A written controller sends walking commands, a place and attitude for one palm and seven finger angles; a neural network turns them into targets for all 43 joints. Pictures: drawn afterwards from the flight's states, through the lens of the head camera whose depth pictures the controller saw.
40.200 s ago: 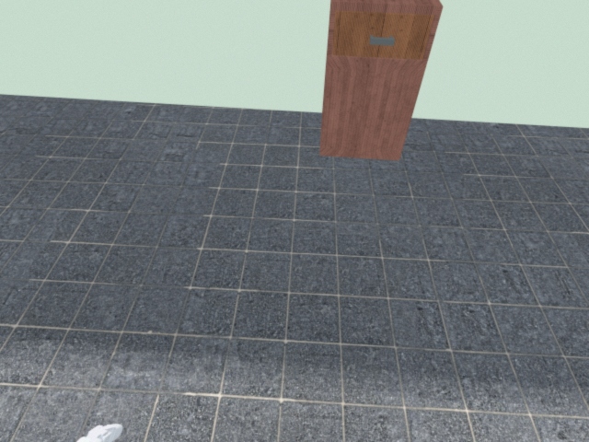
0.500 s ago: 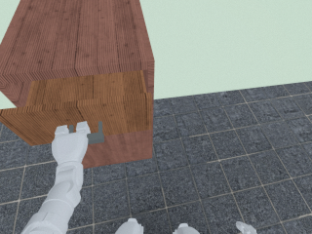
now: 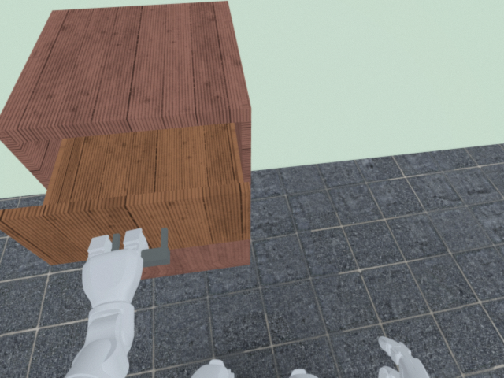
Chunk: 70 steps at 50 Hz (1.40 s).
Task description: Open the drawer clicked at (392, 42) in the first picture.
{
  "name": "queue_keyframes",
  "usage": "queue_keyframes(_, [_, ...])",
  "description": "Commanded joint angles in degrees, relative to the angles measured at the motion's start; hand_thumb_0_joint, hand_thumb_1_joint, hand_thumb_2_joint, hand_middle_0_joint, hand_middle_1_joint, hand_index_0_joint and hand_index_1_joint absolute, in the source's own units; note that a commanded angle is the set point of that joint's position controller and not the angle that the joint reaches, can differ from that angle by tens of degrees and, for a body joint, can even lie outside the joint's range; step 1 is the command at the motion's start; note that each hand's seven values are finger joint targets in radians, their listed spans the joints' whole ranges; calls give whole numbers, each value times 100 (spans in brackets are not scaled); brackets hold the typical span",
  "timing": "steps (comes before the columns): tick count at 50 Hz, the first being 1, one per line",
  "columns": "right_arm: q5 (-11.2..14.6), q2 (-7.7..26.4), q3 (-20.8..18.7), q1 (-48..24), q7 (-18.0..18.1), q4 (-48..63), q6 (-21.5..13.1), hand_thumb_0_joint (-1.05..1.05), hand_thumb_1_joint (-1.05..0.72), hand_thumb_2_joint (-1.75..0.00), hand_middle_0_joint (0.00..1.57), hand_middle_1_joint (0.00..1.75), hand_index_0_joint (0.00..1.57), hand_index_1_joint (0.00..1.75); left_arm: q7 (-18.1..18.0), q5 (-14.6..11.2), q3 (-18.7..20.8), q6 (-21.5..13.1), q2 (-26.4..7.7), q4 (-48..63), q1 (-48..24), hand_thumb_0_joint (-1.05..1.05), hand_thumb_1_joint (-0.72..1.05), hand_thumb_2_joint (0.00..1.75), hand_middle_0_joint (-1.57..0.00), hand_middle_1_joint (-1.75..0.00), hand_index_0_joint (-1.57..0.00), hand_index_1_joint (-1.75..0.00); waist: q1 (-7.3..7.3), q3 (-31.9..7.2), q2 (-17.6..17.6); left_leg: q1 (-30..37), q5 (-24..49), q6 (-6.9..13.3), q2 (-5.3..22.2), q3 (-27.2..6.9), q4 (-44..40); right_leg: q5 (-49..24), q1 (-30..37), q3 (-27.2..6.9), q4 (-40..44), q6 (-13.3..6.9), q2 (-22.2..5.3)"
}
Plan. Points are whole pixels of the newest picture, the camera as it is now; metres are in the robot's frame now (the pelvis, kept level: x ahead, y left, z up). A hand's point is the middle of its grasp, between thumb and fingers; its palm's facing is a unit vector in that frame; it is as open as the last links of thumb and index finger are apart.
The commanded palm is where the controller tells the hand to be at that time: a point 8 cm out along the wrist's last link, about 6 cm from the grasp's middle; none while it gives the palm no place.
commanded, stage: pull the drawer open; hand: left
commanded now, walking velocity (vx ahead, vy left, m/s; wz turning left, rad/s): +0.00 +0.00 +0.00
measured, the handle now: (139, 247) +0.34 +0.22 -0.04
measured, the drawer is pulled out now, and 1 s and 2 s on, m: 0.16 0.27 0.30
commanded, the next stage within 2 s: open the thumb to release the handle in 1.54 s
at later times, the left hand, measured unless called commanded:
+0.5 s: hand (124, 320) +0.22 +0.23 -0.06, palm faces -0.04 -0.07 -1.00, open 5.5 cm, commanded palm +0.19 +0.20 -0.01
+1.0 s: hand (121, 354) +0.17 +0.21 -0.06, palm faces -0.05 -0.10 -0.99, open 5.5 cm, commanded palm +0.13 +0.19 -0.01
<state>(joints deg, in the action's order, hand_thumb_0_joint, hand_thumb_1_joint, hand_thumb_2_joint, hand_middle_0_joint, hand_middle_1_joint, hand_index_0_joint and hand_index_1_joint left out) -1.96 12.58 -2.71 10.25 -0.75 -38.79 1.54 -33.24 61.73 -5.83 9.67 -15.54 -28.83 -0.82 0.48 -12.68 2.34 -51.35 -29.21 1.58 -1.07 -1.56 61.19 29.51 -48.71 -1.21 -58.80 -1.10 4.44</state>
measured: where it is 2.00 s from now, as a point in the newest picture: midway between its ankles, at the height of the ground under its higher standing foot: outside the picture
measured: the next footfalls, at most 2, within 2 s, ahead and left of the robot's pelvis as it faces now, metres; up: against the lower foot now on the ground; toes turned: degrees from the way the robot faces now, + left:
none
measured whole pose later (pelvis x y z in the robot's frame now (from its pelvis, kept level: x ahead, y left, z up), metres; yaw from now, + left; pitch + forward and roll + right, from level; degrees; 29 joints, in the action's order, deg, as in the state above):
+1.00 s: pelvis +0.00 -0.01 -0.01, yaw +0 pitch +18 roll -1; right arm -3.1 12.7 -0.9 6.8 -2.2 -33.0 2.0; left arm -34.7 63.7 -9.0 7.9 -13.0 -7.5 24.6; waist -2.6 -13.3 2.7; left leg -52.1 -31.3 1.2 -1.5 -1.5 65.6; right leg 32.2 -49.8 -0.9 -64.2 -1.6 4.2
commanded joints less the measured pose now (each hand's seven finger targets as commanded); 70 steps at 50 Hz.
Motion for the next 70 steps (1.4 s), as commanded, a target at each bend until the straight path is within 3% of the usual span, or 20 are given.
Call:
queue_keyframes(1, [-2,720,-227,-254,21,743,-216,0,-90,-90,20,30,20,30,-295,128,-38,-132,-386,1385,-55,0,90,90,-40,-135,-40,-135,-85,-1677,55,1856,2821,-32,51,22,-626,-2590,626,290,600,-159,-53])
queue_keyframes(4, [2,691,-239,-277,7,789,-211,0,-90,-90,20,30,20,30,-290,139,-165,-79,-214,1447,271,0,90,90,-40,-135,-40,-135,-63,-1488,-58,1846,2784,-38,51,-3,-640,-2548,617,318,613,-166,-43])
queue_keyframes(6, [-19,698,-209,-380,-4,846,-203,0,-90,-90,20,30,20,30,-313,143,-146,-87,-265,1709,402,0,90,90,-40,-135,-40,-135,-108,-1637,62,1935,2918,-39,67,-2,-613,-2587,610,318,575,-158,-64])
queue_keyframes(10, [-26,687,-193,-449,-6,909,-195,0,-90,-90,20,30,20,30,-332,149,-68,-87,-308,1866,872,0,90,90,-40,-135,-40,-135,-156,-1495,-23,1839,2843,-50,54,-18,-628,-2618,679,293,572,-187,-52])
queue_keyframes(15, [-30,665,-173,-583,-21,976,-177,0,-90,-90,20,30,20,30,-390,226,-272,-52,-131,2038,996,0,90,90,-40,-135,-40,-135,-113,-1230,-21,1822,2531,-62,68,-82,-673,-2132,423,353,588,-208,-39])
queue_keyframes(21, [-47,643,-137,-716,-27,1060,-176,0,-90,-90,20,30,20,30,-418,288,-575,-30,62,2338,1002,0,90,90,-40,-135,-40,-135,-115,-1336,45,1928,2392,-52,86,-122,-656,-1850,250,382,555,-194,-57])
queue_keyframes(24, [-28,616,-140,-699,1,1059,-180,0,-90,-90,20,30,20,30,-398,278,-575,8,91,2207,1209,0,90,90,-40,-135,-40,-135,-122,-1154,-141,1806,2161,-46,58,-136,-699,-1749,291,386,587,-214,-42])
queue_keyframes(26, [-45,622,-104,-777,8,1091,-184,0,-90,-90,20,30,20,30,-391,271,-555,-6,13,2353,1165,0,90,90,-40,-135,-40,-135,-170,-1297,-47,1815,2115,-37,54,-99,-686,-1731,310,366,567,-208,-59])
queue_keyframes(33, [-35,599,-77,-834,-28,1223,-191,0,-90,-90,20,30,20,30,-313,211,-640,-91,102,2549,1980,0,90,90,-40,-135,-40,-135,-264,-1236,-127,1705,2234,-32,31,-70,-629,-1915,427,327,524,-213,-64])
queue_keyframes(35, [-22,594,-75,-811,-36,1256,-201,0,-90,-90,20,30,20,30,-294,172,-452,-137,-44,2562,2298,0,90,90,-40,-135,-40,-135,-306,-1142,-154,1626,2259,-47,31,-81,-643,-2001,522,302,515,-242,-50])
queue_keyframes(39, [-48,570,-55,-834,-89,1329,-218,0,-90,-90,20,30,20,30,-286,183,-486,-258,32,2717,2805,0,90,90,-40,-135,-40,-135,-319,-1128,-260,1539,2340,-26,22,-57,-508,-2186,487,272,413,-221,-63])
queue_keyframes(40, [-44,580,-34,-879,-87,1340,-221,0,-90,-90,20,30,20,30,-287,179,-372,-291,-94,2745,2870,0,90,90,-40,-135,-40,-135,-337,-1077,-140,1475,2329,-41,10,-66,-503,-2190,468,234,396,-240,-56])
queue_keyframes(45, [-81,581,-29,-890,-109,1426,-234,0,-90,-90,20,30,20,30,-330,261,-434,-358,-27,2971,3028,0,90,90,-40,-135,-40,-135,-338,-1051,-93,1431,2234,-40,13,-112,-439,-1948,273,289,297,-249,-50])
queue_keyframes(48, [-102,581,-17,-926,-118,1474,-246,0,-90,-90,20,30,20,30,-313,269,-517,-389,36,3048,3141,0,90,90,-40,-135,-40,-135,-317,-1097,-271,1383,2101,-19,9,-90,-358,-1911,196,279,276,-216,-64])
queue_keyframes(51, [-97,572,2,-926,-114,1538,-269,0,-90,-90,20,30,20,30,-314,251,-412,-448,-84,3246,3383,0,90,90,-40,-135,-40,-135,-400,-1217,-191,1433,2202,-21,5,-79,-327,-1986,230,235,222,-229,-71])
queue_keyframes(52, [-77,545,-4,-918,-113,1575,-280,0,-90,-90,20,30,20,30,-270,196,-506,-450,45,3214,3680,0,90,90,-40,-135,-40,-135,-405,-1129,-239,1379,2164,-7,-12,-65,-323,-2018,305,259,248,-229,-73])
queue_keyframes(55, [-84,558,23,-924,-103,1606,-276,0,-90,-90,20,30,20,30,-246,198,-359,-508,-132,3311,3658,0,90,90,-40,-135,-40,-135,-381,-1014,-294,1246,1997,-12,-14,-83,-310,-1946,243,202,246,-239,-69])
queue_keyframes(61, [-123,538,73,-957,-149,1738,-308,0,-90,-90,20,30,20,30,-224,241,-345,-681,-184,3557,4074,0,90,90,-40,-135,-40,-135,-458,-1044,-225,1165,1922,-4,-30,-71,-185,-1829,83,171,128,-238,-79])
queue_keyframes(64, [-123,527,70,-938,-160,1798,-318,0,-90,-90,20,30,20,30,-181,237,-476,-732,-78,3675,4192,0,90,90,-40,-135,-40,-135,-415,-943,-216,1103,1818,14,-42,-82,-132,-1740,-15,207,117,-238,-89])
queue_keyframes(70, [-141,534,88,-908,-138,1848,-308,0,-90,-90,20,30,20,30,-215,220,-174,-766,-296,3675,4247,0,90,90,-40,-135,-40,-135,-443,-1015,-288,882,1603,5,-48,-70,-67,-1679,4,168,54,-243,-96])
